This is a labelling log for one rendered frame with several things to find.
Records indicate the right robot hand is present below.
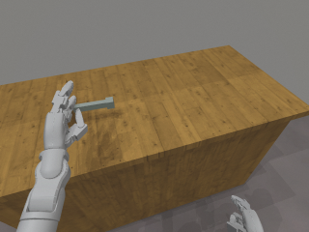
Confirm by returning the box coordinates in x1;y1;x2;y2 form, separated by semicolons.
227;195;264;232

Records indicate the counter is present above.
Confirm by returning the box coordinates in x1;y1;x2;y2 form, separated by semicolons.
0;45;309;232

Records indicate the left robot forearm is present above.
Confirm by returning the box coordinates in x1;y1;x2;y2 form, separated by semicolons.
16;148;71;232

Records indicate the tap lever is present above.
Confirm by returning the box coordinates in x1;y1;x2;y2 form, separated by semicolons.
73;97;115;113

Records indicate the left robot hand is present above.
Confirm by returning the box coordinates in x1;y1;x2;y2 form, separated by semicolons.
43;80;88;151

